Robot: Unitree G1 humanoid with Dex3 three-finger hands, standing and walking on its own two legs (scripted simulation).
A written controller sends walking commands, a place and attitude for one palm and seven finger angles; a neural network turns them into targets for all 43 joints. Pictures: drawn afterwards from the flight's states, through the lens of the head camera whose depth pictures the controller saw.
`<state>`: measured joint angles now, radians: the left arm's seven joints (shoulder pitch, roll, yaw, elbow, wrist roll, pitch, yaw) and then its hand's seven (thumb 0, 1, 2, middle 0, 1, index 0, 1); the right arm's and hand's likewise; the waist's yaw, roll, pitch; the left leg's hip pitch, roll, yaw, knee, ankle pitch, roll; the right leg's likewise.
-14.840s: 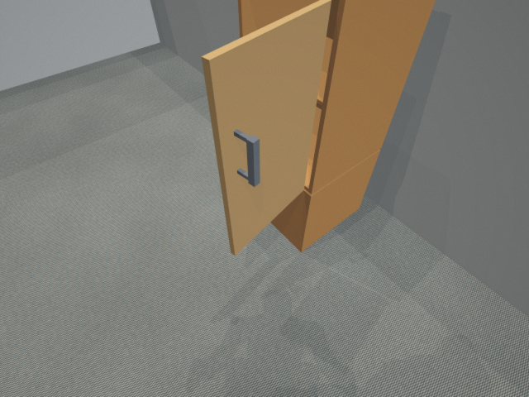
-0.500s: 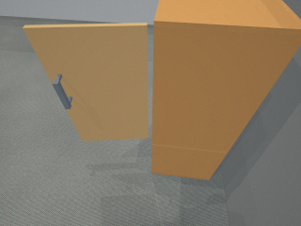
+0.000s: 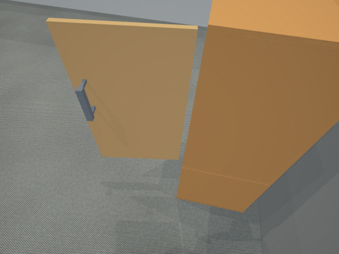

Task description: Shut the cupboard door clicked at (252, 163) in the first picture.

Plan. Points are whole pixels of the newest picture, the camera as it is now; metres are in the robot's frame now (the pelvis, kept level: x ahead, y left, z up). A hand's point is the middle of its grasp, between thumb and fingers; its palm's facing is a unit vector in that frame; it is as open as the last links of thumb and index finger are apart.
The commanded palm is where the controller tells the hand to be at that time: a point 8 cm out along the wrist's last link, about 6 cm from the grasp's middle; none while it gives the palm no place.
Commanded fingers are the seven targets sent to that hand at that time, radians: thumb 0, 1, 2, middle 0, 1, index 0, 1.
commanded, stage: shuffle to correct the standing spot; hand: left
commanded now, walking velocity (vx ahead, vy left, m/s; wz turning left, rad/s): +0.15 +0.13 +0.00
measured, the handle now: (87, 100) +0.51 +0.28 +0.03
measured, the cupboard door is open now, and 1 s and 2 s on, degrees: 100 100 100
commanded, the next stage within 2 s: come to a stop and stand still in 0.46 s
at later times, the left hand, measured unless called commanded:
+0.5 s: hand out of the picture +0.08 +0.20 -0.15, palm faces +0.09 -0.97 -0.24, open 7.3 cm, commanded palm none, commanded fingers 0.00 0.90 0.90 -0.20 -0.30 -0.20 -0.30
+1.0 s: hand out of the picture +0.14 +0.24 -0.17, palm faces +0.04 -0.97 -0.23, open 7.3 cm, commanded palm none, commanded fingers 0.00 0.90 0.90 -0.20 -0.30 -0.20 -0.30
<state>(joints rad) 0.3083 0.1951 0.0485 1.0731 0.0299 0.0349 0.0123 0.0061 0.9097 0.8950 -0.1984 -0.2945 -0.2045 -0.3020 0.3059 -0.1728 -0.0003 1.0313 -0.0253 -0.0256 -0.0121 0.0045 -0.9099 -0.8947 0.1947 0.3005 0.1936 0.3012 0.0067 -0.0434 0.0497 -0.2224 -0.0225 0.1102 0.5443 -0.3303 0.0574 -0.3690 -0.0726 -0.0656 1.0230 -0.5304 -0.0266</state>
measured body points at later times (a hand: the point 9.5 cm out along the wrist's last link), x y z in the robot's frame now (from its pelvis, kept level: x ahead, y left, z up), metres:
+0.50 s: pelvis +0.08 +0.01 +0.02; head +0.11 -0.01 +0.47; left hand +0.08 +0.25 -0.13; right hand +0.14 -0.23 -0.14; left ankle +0.10 +0.18 -0.67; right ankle +0.08 -0.10 -0.73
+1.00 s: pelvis +0.09 +0.06 +0.00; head +0.13 +0.05 +0.45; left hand +0.14 +0.29 -0.15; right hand +0.17 -0.16 -0.16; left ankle +0.14 +0.19 -0.73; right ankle +0.05 -0.04 -0.73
